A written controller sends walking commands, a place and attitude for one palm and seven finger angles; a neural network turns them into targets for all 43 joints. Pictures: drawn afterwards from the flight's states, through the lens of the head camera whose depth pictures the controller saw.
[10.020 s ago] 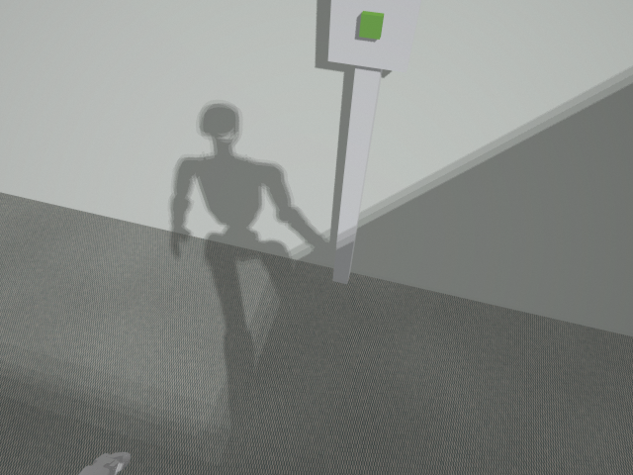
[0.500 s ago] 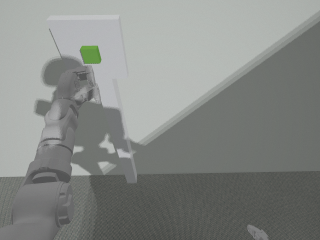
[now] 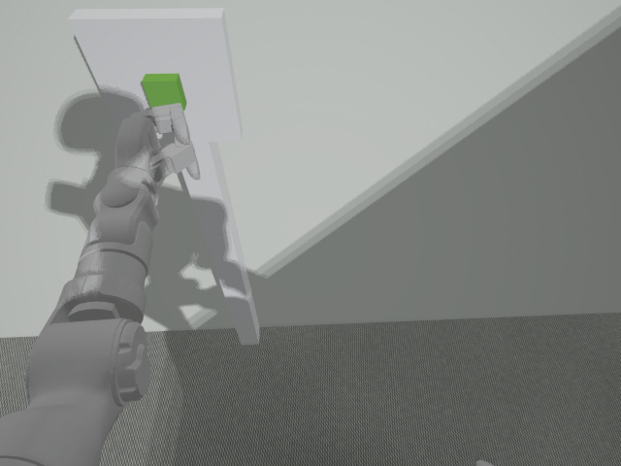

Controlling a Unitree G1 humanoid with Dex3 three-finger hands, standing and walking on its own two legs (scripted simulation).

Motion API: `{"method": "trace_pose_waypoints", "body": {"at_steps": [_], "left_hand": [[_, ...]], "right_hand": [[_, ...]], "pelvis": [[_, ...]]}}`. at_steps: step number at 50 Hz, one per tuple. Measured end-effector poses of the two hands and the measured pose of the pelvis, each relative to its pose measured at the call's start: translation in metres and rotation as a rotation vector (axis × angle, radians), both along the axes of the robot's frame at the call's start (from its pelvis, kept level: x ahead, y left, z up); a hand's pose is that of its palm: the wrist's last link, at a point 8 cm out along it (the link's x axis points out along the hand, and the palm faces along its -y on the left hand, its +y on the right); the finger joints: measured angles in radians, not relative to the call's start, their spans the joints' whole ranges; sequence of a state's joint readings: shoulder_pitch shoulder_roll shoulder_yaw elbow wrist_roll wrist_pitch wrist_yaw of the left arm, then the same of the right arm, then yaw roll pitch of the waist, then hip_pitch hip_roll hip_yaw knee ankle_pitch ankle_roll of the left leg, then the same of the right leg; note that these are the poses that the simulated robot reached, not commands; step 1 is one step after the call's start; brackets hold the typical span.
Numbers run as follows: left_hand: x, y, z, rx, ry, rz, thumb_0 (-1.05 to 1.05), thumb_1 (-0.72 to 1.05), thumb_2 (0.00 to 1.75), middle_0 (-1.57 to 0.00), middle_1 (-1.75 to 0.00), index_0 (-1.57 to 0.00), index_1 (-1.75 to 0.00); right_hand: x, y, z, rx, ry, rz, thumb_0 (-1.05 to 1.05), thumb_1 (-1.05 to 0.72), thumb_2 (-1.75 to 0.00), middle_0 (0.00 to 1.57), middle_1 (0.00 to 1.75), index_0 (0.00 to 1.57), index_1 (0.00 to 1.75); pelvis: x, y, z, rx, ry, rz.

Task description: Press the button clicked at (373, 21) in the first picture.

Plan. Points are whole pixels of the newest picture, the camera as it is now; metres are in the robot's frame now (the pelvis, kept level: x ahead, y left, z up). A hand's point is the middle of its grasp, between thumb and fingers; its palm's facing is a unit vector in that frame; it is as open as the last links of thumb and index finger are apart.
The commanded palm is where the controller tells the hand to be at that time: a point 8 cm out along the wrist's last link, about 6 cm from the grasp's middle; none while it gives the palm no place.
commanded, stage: press the button with the knuckle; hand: left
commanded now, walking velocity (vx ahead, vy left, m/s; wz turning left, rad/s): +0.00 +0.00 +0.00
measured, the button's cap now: (166, 91) +0.55 +0.20 +0.20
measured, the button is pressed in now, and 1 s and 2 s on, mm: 0 9 0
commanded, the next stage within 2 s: hold the button down briefly in 0.82 s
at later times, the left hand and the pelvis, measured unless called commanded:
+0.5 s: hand (183, 137) +0.49 +0.17 +0.16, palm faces +0.03 -1.00 -0.01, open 3.1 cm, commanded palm +0.48 +0.22 +0.16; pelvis +0.01 +0.00 +0.00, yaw -1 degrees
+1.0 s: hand (187, 129) +0.51 +0.17 +0.16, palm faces +0.04 -1.00 -0.01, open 3.3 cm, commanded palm +0.51 +0.22 +0.16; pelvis -0.01 +0.00 -0.01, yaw +1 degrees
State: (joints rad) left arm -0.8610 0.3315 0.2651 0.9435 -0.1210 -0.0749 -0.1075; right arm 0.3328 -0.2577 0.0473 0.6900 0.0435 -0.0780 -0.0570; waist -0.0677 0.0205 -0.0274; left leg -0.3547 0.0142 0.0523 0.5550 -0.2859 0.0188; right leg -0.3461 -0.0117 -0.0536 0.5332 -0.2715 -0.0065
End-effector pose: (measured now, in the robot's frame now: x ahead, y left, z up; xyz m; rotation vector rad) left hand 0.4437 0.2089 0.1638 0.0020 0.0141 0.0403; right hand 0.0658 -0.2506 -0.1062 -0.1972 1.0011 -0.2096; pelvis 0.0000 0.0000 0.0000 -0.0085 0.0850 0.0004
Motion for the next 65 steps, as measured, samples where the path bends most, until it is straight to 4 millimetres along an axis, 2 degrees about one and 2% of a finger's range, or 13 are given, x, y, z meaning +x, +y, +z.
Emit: {"method": "trace_pose_waypoints", "body": {"at_steps": [7, 13, 21, 34, 52, 65], "left_hand": [[0.015, -0.003, -0.002, -0.007, 0.000, -0.004, 0.02, 0.90, 0.90, -1.30, -1.50, -1.30, -1.50], [0.022, 0.002, -0.007, -0.014, 0.001, 0.010, 0.02, 0.90, 0.90, -1.30, -1.50, -1.30, -1.50], [0.025, 0.016, 0.000, 0.002, -0.019, 0.014, 0.02, 0.90, 0.90, -1.30, -1.50, -1.30, -1.50], [0.040, 0.011, -0.001, -0.003, 0.011, 0.012, 0.02, 0.90, 0.90, -1.30, -1.50, -1.34, -1.50], [0.047, 0.014, 0.000, 0.009, 0.025, 0.000, 0.01, 0.87, 0.93, -1.30, -1.50, -1.46, -1.50], [0.048, 0.015, -0.001, 0.006, 0.022, -0.006, 0.01, 0.87, 0.94, -1.30, -1.50, -1.48, -1.50]], "right_hand": [[-0.029, -0.005, -0.003, -0.004, 0.068, -0.044, 0.00, -0.91, -0.90, 0.20, 0.30, 0.20, 0.30], [-0.045, -0.010, -0.003, -0.012, 0.111, -0.075, 0.00, -0.91, -0.90, 0.20, 0.30, 0.20, 0.30], [-0.049, -0.014, -0.002, -0.023, 0.131, -0.084, 0.00, -0.91, -0.90, 0.20, 0.30, 0.20, 0.30], [-0.044, -0.012, -0.003, -0.032, 0.141, -0.040, 0.00, -0.91, -0.90, 0.20, 0.30, 0.20, 0.30], [-0.090, -0.010, -0.006, -0.037, 0.249, -0.060, 0.00, -0.91, -0.90, 0.20, 0.30, 0.21, 0.30], [-0.118, -0.013, -0.002, -0.060, 0.275, -0.078, 0.00, -0.91, -0.90, 0.20, 0.30, 0.21, 0.30]], "pelvis": [[0.004, 0.000, -0.001, 0.001, 0.024, -0.016], [0.005, -0.001, -0.001, -0.001, 0.034, -0.024], [0.006, -0.002, -0.002, -0.005, 0.045, -0.021], [0.002, -0.001, -0.005, -0.010, 0.083, 0.001], [-0.007, 0.000, -0.009, -0.020, 0.113, 0.013], [-0.019, 0.002, -0.012, -0.024, 0.128, 0.011]]}}
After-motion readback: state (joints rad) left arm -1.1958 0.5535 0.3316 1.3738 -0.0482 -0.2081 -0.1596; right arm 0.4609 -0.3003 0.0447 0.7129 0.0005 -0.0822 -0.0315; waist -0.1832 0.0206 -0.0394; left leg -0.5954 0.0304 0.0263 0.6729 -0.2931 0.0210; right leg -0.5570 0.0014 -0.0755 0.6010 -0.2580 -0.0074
